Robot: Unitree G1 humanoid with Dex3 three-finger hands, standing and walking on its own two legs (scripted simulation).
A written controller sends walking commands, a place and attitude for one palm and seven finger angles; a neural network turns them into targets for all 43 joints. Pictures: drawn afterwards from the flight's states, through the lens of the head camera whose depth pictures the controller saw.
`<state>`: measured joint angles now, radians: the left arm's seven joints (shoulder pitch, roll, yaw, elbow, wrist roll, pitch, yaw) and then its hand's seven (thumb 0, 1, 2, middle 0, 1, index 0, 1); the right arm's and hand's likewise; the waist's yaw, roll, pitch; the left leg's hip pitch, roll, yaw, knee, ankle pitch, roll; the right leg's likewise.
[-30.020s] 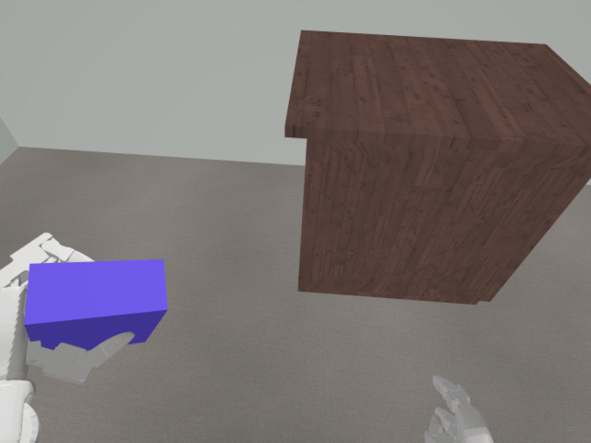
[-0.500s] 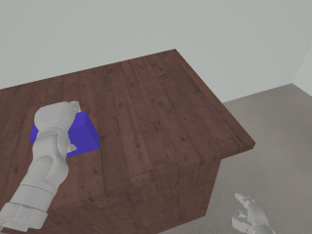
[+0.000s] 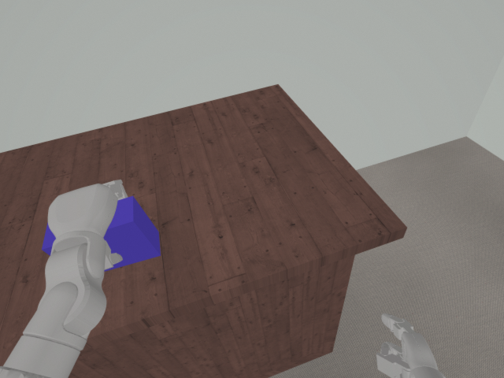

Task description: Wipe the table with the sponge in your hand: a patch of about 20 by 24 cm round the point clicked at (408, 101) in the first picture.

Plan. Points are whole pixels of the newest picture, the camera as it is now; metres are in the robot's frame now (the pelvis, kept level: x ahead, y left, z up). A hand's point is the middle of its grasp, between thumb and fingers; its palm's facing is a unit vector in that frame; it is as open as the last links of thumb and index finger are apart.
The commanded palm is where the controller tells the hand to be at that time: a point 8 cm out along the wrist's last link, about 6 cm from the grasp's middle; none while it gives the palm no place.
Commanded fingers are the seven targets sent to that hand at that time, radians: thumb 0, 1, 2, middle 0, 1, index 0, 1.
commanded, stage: wipe back along the middle lane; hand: left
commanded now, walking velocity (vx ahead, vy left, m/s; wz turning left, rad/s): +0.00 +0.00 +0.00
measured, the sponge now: (112, 244) +0.29 +0.27 +0.08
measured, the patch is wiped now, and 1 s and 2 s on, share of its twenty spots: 0.65 0.95 0.95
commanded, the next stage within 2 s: slide across to the third lane in 0.52 s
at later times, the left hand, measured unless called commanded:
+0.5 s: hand (102, 252) +0.25 +0.25 +0.12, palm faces +0.14 -0.10 -0.99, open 9.7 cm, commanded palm +0.20 +0.24 +0.15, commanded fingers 0.00 0.10 1.30 -1.20 -1.60 -1.20 -1.60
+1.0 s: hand (128, 257) +0.24 +0.20 +0.13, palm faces +0.17 -0.14 -0.98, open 9.7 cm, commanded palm +0.21 +0.19 +0.18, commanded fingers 0.00 0.10 1.30 -1.20 -1.60 -1.20 -1.60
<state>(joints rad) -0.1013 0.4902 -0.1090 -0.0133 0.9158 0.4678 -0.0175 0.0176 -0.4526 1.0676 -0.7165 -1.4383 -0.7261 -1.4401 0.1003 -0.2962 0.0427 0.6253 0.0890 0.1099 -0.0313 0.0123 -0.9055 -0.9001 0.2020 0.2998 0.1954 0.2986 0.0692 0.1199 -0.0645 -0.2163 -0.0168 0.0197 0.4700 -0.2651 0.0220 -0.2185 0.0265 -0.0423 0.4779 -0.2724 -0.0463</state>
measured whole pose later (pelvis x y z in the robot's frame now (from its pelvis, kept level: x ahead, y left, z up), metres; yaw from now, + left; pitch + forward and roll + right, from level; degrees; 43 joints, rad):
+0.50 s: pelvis +0.00 +0.01 +0.00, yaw +0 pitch +0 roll +0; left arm 0.10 0.43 -0.15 -0.29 0.94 0.54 0.00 0.02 -0.46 1.07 -0.67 -1.47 -0.74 -1.41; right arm 0.04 -0.27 0.06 0.58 0.08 0.12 0.01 0.01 -0.90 -0.90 0.20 0.30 0.19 0.30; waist 0.10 0.12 -0.07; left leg -0.21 -0.02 0.02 0.50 -0.29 0.03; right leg -0.21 0.02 -0.04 0.51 -0.29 -0.04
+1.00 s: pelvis -0.01 +0.00 +0.00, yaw +1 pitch -2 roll +1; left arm 0.03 0.39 -0.28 -0.31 0.94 0.55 0.01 0.00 -0.48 1.07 -0.68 -1.44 -0.79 -1.34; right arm 0.05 -0.26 0.06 0.60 0.08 0.08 0.01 0.01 -0.91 -0.90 0.20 0.30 0.19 0.30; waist 0.13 0.13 -0.05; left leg -0.19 -0.02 0.01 0.49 -0.26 0.02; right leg -0.19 0.02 -0.06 0.52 -0.29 -0.05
